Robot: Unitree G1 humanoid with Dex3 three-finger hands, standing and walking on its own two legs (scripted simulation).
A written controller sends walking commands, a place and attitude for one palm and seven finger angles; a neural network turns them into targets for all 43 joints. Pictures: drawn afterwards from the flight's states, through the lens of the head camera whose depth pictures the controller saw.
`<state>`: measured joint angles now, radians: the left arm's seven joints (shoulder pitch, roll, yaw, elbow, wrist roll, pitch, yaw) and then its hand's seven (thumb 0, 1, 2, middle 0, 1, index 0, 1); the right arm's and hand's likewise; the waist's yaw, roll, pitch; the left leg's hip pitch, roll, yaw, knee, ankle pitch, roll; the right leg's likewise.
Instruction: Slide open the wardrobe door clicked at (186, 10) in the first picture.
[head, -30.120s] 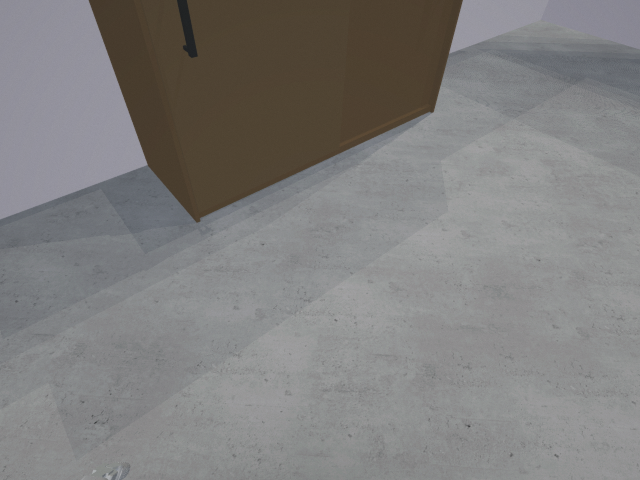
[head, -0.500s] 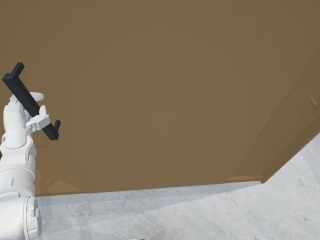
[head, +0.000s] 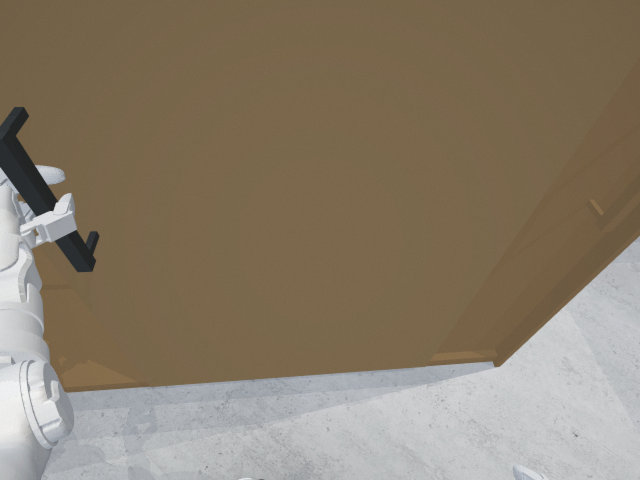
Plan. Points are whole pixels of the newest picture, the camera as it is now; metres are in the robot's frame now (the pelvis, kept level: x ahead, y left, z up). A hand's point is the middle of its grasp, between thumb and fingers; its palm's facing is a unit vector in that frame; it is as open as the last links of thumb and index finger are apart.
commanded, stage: loosen the grip on the handle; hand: left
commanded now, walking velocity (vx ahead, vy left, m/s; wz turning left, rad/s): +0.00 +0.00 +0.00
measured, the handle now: (55, 199) +0.44 +0.37 +0.09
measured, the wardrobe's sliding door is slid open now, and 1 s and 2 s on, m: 0.56 0.56 0.56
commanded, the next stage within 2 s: slip the hand off the handle in 0.48 s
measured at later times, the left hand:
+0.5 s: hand (53, 225) +0.40 +0.35 +0.09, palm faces +0.46 -0.85 -0.26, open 14.2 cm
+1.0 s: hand out of the picture +0.38 +0.41 +0.09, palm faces +0.49 -0.83 -0.27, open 14.7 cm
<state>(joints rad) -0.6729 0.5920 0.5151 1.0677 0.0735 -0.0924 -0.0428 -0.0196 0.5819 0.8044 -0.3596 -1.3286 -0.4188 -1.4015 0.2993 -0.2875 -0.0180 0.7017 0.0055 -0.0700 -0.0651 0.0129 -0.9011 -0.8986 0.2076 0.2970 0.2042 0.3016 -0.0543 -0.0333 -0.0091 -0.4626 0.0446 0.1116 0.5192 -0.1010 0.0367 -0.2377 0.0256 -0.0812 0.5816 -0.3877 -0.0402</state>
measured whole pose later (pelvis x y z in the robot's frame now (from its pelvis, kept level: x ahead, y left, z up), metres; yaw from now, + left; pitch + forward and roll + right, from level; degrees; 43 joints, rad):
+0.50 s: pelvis -0.04 +0.04 -0.01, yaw -2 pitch +4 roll -3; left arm -0.69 0.54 0.36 0.93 0.07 -0.04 0.15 -0.01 -0.52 0.22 -0.29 -1.21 -0.30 -1.21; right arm 0.32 -0.24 0.04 0.72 0.01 -0.10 -0.09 0.01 -0.90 -0.90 0.21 0.30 0.21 0.30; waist -0.05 -0.01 -0.02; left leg -0.62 -0.02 0.02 0.65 -0.16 0.07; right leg -0.39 0.02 -0.06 0.69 -0.37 0.00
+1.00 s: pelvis -0.04 +0.05 -0.02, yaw -2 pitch +6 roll -4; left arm -0.66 0.68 0.44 0.95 0.06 -0.01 0.03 -0.01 -0.55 0.20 -0.25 -1.15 -0.25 -1.15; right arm 0.34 -0.27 0.05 0.70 0.01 -0.12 -0.13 0.01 -0.90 -0.90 0.21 0.30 0.21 0.30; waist -0.04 -0.01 -0.03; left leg -0.68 -0.04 -0.03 0.71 -0.17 0.07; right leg -0.42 0.04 -0.07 0.71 -0.39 0.00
